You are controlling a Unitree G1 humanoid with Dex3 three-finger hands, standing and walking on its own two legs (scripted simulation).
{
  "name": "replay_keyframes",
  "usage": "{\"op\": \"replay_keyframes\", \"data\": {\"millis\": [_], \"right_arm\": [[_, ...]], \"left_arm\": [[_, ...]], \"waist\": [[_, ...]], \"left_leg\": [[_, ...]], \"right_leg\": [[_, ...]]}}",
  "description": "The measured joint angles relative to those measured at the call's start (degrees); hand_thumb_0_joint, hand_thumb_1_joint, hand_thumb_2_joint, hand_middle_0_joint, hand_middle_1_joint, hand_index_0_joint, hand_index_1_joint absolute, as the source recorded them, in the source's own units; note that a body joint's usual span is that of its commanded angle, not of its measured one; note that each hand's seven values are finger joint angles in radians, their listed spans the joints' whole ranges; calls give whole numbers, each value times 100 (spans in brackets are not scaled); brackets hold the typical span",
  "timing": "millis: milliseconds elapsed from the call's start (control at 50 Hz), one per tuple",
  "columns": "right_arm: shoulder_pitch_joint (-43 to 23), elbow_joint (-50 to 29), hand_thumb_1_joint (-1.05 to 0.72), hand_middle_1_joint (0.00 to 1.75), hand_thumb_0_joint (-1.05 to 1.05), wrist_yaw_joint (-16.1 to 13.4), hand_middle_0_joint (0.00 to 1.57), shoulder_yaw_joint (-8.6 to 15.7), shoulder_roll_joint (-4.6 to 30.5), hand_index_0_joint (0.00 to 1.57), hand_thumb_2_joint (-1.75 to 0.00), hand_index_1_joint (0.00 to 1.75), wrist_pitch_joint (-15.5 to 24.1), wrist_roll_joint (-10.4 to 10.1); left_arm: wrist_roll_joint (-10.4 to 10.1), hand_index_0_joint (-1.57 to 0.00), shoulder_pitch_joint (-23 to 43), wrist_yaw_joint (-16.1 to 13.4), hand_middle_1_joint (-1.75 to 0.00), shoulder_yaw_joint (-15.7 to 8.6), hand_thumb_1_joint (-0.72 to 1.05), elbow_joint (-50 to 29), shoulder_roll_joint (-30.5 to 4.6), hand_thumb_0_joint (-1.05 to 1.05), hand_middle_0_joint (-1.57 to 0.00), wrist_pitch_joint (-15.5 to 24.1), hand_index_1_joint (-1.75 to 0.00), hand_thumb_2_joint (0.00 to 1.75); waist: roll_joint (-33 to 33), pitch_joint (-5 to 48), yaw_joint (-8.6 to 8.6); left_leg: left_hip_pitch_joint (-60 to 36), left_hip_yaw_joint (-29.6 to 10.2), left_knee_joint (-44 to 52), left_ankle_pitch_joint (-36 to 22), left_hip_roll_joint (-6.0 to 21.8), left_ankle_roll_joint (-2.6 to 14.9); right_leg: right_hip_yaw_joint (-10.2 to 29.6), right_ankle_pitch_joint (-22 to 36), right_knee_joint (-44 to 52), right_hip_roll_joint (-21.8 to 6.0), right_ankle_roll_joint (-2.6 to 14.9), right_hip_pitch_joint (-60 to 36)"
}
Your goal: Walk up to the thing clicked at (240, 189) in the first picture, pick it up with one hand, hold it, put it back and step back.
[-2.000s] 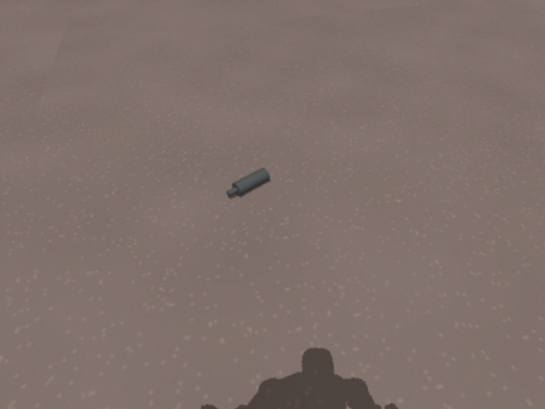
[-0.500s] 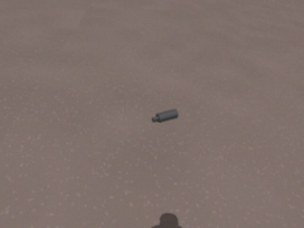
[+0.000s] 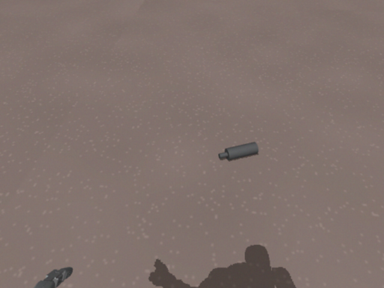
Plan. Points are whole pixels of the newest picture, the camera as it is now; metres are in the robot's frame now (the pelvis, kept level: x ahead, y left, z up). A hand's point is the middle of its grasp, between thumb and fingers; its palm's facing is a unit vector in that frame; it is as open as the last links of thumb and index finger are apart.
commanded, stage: walk up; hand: left
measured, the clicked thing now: (237, 151) +1.02 -0.28 -0.71
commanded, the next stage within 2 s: none
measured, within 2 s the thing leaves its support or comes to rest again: neither
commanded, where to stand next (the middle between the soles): +0.79 -0.69 m, yaw +15 degrees
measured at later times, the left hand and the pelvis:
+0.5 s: hand (133, 259) +0.25 +0.16 -0.16, palm faces +0.01 -0.96 -0.26, open 7.4 cm; pelvis +0.21 -0.11 +0.00, yaw +4 degrees
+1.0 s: hand (199, 217) +0.34 +0.00 -0.12, palm faces +0.17 -0.91 -0.38, open 7.4 cm; pelvis +0.36 -0.30 +0.01, yaw +9 degrees
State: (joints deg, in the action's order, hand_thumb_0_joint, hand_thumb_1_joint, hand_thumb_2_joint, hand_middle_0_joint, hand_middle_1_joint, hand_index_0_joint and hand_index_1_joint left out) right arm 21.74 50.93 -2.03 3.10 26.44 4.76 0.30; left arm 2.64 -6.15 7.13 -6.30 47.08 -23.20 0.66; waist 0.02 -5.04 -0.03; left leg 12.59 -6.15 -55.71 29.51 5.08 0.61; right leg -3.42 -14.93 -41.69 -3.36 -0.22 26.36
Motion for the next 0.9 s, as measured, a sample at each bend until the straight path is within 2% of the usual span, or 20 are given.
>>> {"op": "replay_keyframes", "data": {"millis": [40, 100, 160, 220, 260, 320, 340, 360, 420, 480, 520, 580, 660, 740, 760, 780, 820, 860, 900], "right_arm": [[-151, 61, -90, 30, 1, -39, 20, -68, -26, 20, -90, 30, -9, -32], [-326, 20, -90, 30, 1, 23, 20, -111, -36, 20, -90, 30, 75, -90], [-459, -123, -90, 30, 0, 95, 20, -106, -42, 20, -90, 30, 137, -73], [-580, -212, -90, 30, 0, 141, 20, -97, -91, 20, -90, 30, 124, -70], [-600, -254, -90, 30, 0, 155, 20, -102, -158, 20, -90, 30, 123, -85], [-461, -333, -90, 30, 0, 130, 20, -102, -226, 20, -90, 30, 170, -75], [-400, -360, -90, 30, 0, 101, 20, -88, -219, 20, -90, 30, 197, -48], [-402, -375, -90, 30, 0, 54, 20, -64, -245, 20, -90, 30, 200, -11], [-435, -475, -90, 30, 0, -66, 20, -66, -240, 21, -90, 30, 137, -60], [-391, -487, -90, 30, 0, -152, 21, -86, -309, 21, -90, 30, 134, -90], [-257, -458, -90, 30, 0, -139, 21, -117, -304, 21, -90, 30, 176, -78], [-83, -329, -90, 30, 0, -68, 21, -140, -237, 21, -90, 30, 188, -2], [36, -178, -90, 30, 0, 26, 21, -93, -67, 21, -90, 30, 175, 82], [46, -70, -89, 30, 0, 30, 21, 13, 193, 21, -90, 30, 97, 126], [17, -26, -89, 30, 0, 2, 21, 52, 289, 21, -90, 30, 50, 135], [-31, 48, -89, 30, 0, -48, 21, 106, 380, 21, -90, 30, -18, 135], [-105, 221, -90, 30, 0, -173, 21, 176, 412, 21, -90, 30, -182, 77], [-222, 350, -90, 30, 1, -209, 20, 160, 358, 20, -90, 30, -233, 11], [-348, 382, -90, 30, 1, -175, 20, 95, 268, 20, -90, 30, -151, -55]], "left_arm": [[-62, -21, -23, -66, -30, 70, 90, -98, 109, 0, -21, 67, -30, 90], [-115, -21, -247, -148, -30, 146, 90, -185, 201, 0, -21, 108, -30, 90], [-107, -21, -529, -183, -30, 162, 90, -209, 157, 0, -21, 118, -30, 90], [-49, -21, -764, -186, -30, 141, 90, -251, 54, 0, -21, 71, -30, 90], [-20, -21, -865, -171, -30, 126, 90, -294, -41, 0, -21, 11, -30, 90], [-17, -21, -1052, -156, -30, 112, 90, -385, -169, 0, -21, -99, -30, 90], [-16, -21, -1138, -169, -30, 106, 90, -406, -187, 0, -21, -125, -30, 90], [-7, -21, -1149, -196, -30, 89, 90, -383, -187, 0, -21, -164, -30, 90], [31, -20, -1198, -206, -30, 147, 90, -320, -94, 1, -20, -333, -30, 90], [12, -20, -1206, -149, -30, 192, 90, -234, -131, 1, -21, -416, -30, 90], [-6, -21, -1133, -108, -30, 147, 90, -268, -182, 1, -21, -426, -30, 90], [-30, -21, -999, -22, -30, 46, 90, -363, -298, 1, -21, -409, -30, 90], [-27, -21, -880, 73, -30, -82, 90, -369, -447, 0, -21, -460, -30, 90], [-26, -21, -935, 86, -30, -172, 90, -277, -553, 0, -21, -445, -30, 90], [-18, -21, -941, 61, -30, -201, 90, -234, -526, 0, -21, -399, -30, 90], [14, -21, -931, 28, -30, -208, 90, -197, -457, 0, -21, -346, -30, 90], [60, -21, -959, -41, -30, -140, 90, -199, -328, 0, -20, -264, -30, 90], [12, -21, -1045, -92, -30, -62, 90, -167, -190, 0, -21, -234, -30, 90], [-1, -21, -1174, -131, -30, 4, 90, -125, -112, 0, -21, -202, -30, 90]], "waist": [[53, -26, -62], [23, 1, -166], [-19, 20, -267], [-18, -11, -362], [60, -56, -426], [240, -50, -484], [304, -9, -465], [443, -39, -413], [570, -127, -265], [693, -101, -83], [724, -63, -21], [740, -26, -14], [699, 92, 25], [540, 302, 72], [389, 315, 54], [175, 292, 37], [-10, 336, -58], [-86, 373, -190], [-128, 387, -294]], "left_leg": [[691, 260, -1183, -123, -225, 160], [1449, 576, -1490, -547, -319, 264], [1904, 691, -820, -860, -293, 209], [2073, 837, 311, -1325, -233, 133], [2015, 1046, 1019, -1771, -226, 118], [1576, 1319, 1825, -2366, -371, 170], [1428, 1329, 1888, -2065, -434, 352], [1459, 1353, 1661, -1822, -517, 416], [1386, 1382, 1256, -1493, -456, 370], [1027, 1322, 1496, -1479, -344, 205], [871, 1206, 1626, -1466, -243, 116], [728, 1032, 1689, -1373, -63, -2], [669, 832, 1679, -1187, 177, -126], [680, 640, 1445, -844, 473, -156], [733, 525, 1224, -650, 615, -52], [854, 325, 807, -326, 719, 81], [1288, 71, -367, 77, 413, 151], [1605, 245, -1063, -11, 69, 178], [1823, 516, -1130, -221, -138, 184]], "right_leg": [[-89, -147, 146, -61, 76, -309], [-256, -155, 690, 20, 181, -912], [-389, -255, 1026, 209, 308, -1364], [-528, -450, 1171, 419, 410, -1694], [-628, -669, 1121, 513, 460, -1858], [-750, -1267, 599, 548, 498, -1964], [-767, -1511, 198, 517, 496, -1880], [-660, -1615, -394, 419, 467, -1686], [25, -1546, -2331, 511, 222, -829], [394, -1176, -3080, 289, 110, -92], [572, -1046, -2982, 53, 55, 267], [780, -801, -2298, -303, 30, 525], [826, -604, -1253, -558, 17, 507], [514, -490, -339, -507, 59, 26], [408, -313, -312, -379, -89, -55], [253, -397, -475, -237, -174, -89], [49, -637, -672, -160, -180, -143], [-61, -660, -445, -110, -81, -370], [-153, -570, -66, -20, 49, -626]]}}
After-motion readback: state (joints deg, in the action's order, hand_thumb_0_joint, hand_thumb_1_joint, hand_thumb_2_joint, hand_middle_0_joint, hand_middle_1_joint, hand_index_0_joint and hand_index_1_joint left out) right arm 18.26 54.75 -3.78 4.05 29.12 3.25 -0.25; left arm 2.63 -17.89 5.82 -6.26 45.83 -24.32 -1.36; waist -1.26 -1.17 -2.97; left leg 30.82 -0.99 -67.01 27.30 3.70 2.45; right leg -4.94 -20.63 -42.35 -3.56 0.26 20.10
